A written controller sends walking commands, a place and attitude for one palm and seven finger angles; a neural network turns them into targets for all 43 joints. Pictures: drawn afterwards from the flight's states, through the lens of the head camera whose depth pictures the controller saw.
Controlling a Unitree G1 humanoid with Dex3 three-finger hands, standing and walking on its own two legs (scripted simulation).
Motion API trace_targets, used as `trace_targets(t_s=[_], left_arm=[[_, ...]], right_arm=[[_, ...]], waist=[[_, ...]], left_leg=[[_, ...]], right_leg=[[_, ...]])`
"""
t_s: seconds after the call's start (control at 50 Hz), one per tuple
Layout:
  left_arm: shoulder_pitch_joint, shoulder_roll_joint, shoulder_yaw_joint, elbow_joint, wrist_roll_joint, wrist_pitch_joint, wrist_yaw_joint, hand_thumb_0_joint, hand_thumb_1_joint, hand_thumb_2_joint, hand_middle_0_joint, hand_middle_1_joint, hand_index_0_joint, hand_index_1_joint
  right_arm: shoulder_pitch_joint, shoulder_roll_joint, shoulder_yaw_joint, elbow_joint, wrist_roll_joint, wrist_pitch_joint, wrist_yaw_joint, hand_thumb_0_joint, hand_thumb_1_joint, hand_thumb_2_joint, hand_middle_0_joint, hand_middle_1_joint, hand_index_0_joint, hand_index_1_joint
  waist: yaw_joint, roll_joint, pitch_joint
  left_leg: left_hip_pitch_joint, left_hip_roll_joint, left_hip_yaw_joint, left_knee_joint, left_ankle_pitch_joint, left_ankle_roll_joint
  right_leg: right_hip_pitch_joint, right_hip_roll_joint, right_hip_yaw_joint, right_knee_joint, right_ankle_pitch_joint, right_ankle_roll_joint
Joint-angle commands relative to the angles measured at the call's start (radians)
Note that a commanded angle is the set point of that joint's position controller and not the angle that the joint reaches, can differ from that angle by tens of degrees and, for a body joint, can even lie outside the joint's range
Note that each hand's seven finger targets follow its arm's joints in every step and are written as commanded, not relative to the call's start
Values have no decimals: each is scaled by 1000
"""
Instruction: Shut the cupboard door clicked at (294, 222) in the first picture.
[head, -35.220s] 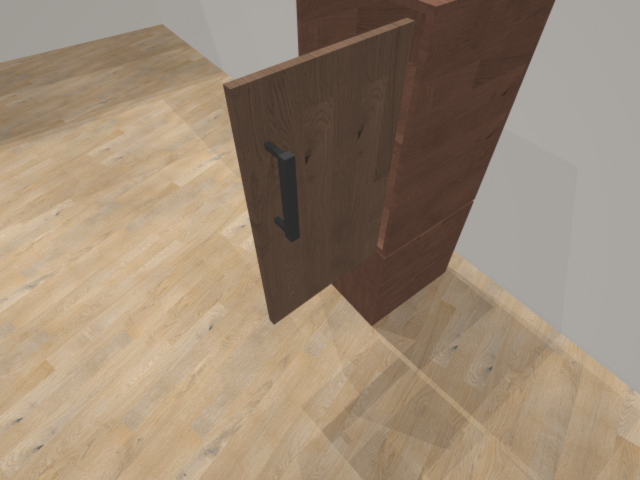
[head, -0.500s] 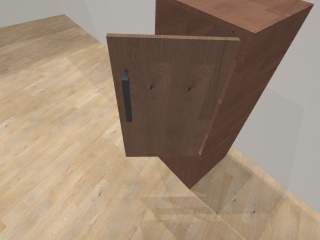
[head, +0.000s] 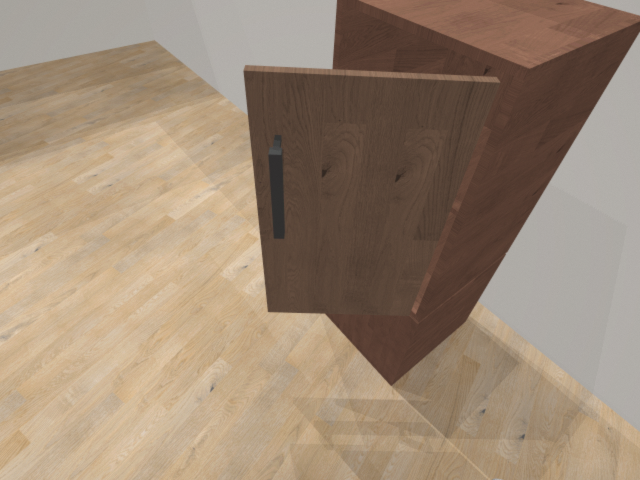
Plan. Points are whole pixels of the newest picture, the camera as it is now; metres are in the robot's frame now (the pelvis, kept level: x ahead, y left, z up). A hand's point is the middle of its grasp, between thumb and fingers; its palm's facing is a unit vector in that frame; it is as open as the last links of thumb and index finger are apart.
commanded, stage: look again from close up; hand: left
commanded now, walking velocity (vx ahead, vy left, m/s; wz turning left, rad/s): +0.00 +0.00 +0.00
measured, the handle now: (278, 189) +0.53 +0.11 +0.07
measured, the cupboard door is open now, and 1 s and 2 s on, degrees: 51 51 51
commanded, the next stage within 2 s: shuffle to correct the standing spot in 0.02 s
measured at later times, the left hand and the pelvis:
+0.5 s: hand out of the picture -0.04 +0.16 -0.17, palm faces -0.02 -0.98 -0.18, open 7.4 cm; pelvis +0.01 -0.01 +0.00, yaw -1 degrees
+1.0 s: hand out of the picture +0.10 +0.12 -0.17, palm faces +0.01 -0.98 -0.20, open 7.3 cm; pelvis +0.07 -0.08 +0.00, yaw +0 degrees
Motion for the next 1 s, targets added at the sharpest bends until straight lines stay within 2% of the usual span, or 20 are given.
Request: trace_targets(t_s=[0.0, 0.1, 0.16, 0.24, 0.32, 0.44, 0.5, 0.54, 0.58, 0.62, 0.64, 0.66, 0.68, 0.7, 0.74, 0.78, 0.86, 0.92, 0.96, 0.98], left_arm=[[20, 165, 38, -53, 1, -18, 3, 0, 900, 900, -200, -300, -200, -300], [14, 175, 33, -35, 0, -16, -3, 0, 900, 900, -200, -300, -200, -300], [83, 62, 3, 13, -3, 3, 0, 0, 900, 900, -200, -300, -200, -300], [128, 62, 9, 31, 6, 29, -9, 0, 900, 900, -200, -300, -200, -300], [184, 33, 17, 44, 9, 41, -19, 0, 900, 900, -200, -300, -200, -300], [246, 16, 27, 64, 4, 30, -16, 0, 900, 900, -200, -300, -200, -300], [248, 27, 36, 65, 3, 27, -8, 0, 900, 900, -200, -300, -200, -300], [227, 21, 40, 58, 3, 22, -1, 0, 900, 900, -200, -300, -200, -300], [208, 4, 40, 54, 7, 16, 2, 0, 900, 900, -200, -300, -200, -300], [203, -5, 38, 64, 7, 15, 0, 0, 900, 900, -200, -300, -200, -300], [202, -18, 35, 69, 3, 18, -2, 0, 900, 900, -200, -300, -200, -300], [217, -52, 29, 65, 2, 20, -5, 0, 900, 900, -200, -300, -200, -300], [225, -81, 25, 50, -1, 19, -10, 0, 900, 900, -200, -300, -200, -300], [174, -64, 25, 27, 9, 19, -12, 0, 900, 900, -200, -300, -200, -300], [122, -44, 43, 24, 16, 28, -14, 0, 900, 900, -200, -300, -200, -300], [114, -64, 48, 20, 11, 26, -27, 0, 900, 900, -200, -300, -200, -300], [93, -98, 51, 7, 3, 37, -42, 0, 900, 900, -200, -300, -200, -300], [84, -95, 58, 4, 2, 37, -47, 0, 900, 900, -200, -300, -200, -300], [136, -65, 68, 14, 4, 34, -47, 0, 900, 900, -200, -300, -200, -300], [187, -34, 76, 25, 6, 29, -44, 0, 900, 900, -200, -300, -200, -300]], right_arm=[[-16, -182, -36, -54, 2, -19, -5, 0, -900, -900, 200, 300, 200, 300], [-20, -199, -32, -34, 3, -19, -3, 0, -900, -900, 200, 300, 200, 300], [38, -97, -4, 8, -1, -5, -3, 0, -900, -900, 200, 300, 200, 300], [58, -151, -22, 23, -5, 13, -11, 0, -900, -900, 200, 300, 200, 300], [90, -159, -39, 29, -4, 16, -24, 0, -900, -900, 200, 300, 200, 300], [125, -81, -44, 56, -1, 13, -28, 0, -900, -900, 200, 300, 200, 300], [144, -8, -35, 60, 1, 11, -28, 0, -900, -900, 200, 300, 200, 300], [149, 27, -33, 61, -1, 9, -28, 0, -900, -900, 200, 300, 200, 300], [157, 43, -34, 62, 1, 8, -28, 0, -900, -900, 200, 300, 200, 300], [202, 68, -28, 79, 1, -3, -28, 0, -900, -900, 200, 300, 200, 300], [258, 67, -27, 101, 0, -10, -30, 0, -900, -900, 200, 300, 200, 300], [321, 27, -36, 126, -2, -18, -35, 0, -900, -900, 200, 300, 200, 300], [389, -53, -55, 136, -12, -19, -45, 0, -900, -900, 200, 300, 200, 300], [411, -85, -66, 137, -16, -15, -51, 0, -900, -900, 200, 300, 200, 300], [369, -44, -53, 130, -14, -19, -54, 0, -900, -900, 200, 300, 200, 300], [299, -37, -52, 108, -11, -31, -54, 0, -900, -900, 200, 300, 200, 300], [237, -52, -65, 83, -15, -31, -55, 0, -900, -900, 200, 300, 200, 300], [220, -72, -82, 82, -17, -16, -51, 0, -900, -900, 200, 300, 200, 300], [214, -67, -88, 80, -18, -4, -46, 0, -900, -900, 200, 300, 200, 300], [209, -48, -87, 76, -17, 0, -43, 0, -900, -900, 200, 300, 200, 300]], waist=[[-7, 28, 2], [-6, 25, -12], [-8, 31, -26], [-6, 85, 43], [2, 84, 48], [6, 20, 35], [1, -129, 85], [-2, -199, 112], [-19, -148, 123], [-35, -84, 103], [-50, -40, 83], [-62, 80, 73], [-78, 267, 50], [-88, 254, 74], [-64, 167, 137], [-35, 92, 104], [-21, 120, 42], [-21, 162, 37], [4, 98, 24], [35, 20, 12]], left_leg=[[81, 127, -183, -151, -94, -4], [88, 134, -193, -185, -124, -8], [96, 151, -206, -227, -219, -22], [33, 216, -279, -330, -453, -2], [8, 255, -295, -344, -457, 30], [-18, 159, -164, -210, -319, -17], [-80, 61, -25, 17, -210, -36], [-113, 42, 34, 191, -185, -40], [-129, 58, 37, 259, -224, -38], [-26, 65, 57, 106, -168, -42], [75, 78, 37, 6, -92, -37], [174, 166, -95, -73, -32, -2], [265, 348, -353, -202, -25, 75], [235, 440, -462, -282, -34, 138], [90, 425, -403, -312, -55, 137], [79, 401, -309, -299, 6, 130], [50, 320, -134, -267, 23, 82], [6, 307, -113, -220, -72, 57], [-71, 267, -75, -118, -156, 12], [-133, 212, -29, -3, -227, -17]], right_leg=[[-101, -87, 101, -126, 21, -58], [-83, -93, 92, -140, 17, -55], [-67, -75, 57, -134, -16, -31], [-100, -29, -4, -41, -91, -25], [-92, -21, -29, 13, -77, -34], [-32, -70, 14, -145, -78, -61], [-66, -151, 122, -242, -185, -113], [-94, -231, 181, -286, -159, -170], [-91, -237, 156, -258, -38, -195], [-98, -206, 82, -146, 105, -178], [-135, -164, 33, -64, 98, -143], [-217, -87, -24, 63, 60, -98], [-347, -21, -102, 236, -92, -41], [-400, -18, -66, 394, -254, -37], [-416, -76, 24, 531, -166, -36], [-395, -101, 31, 506, -94, -19], [-260, -90, -33, 280, -22, 6], [-149, -58, -89, 120, 38, 12], [-12, -24, -125, -4, 109, 12], [68, -48, -84, -77, 94, 1]])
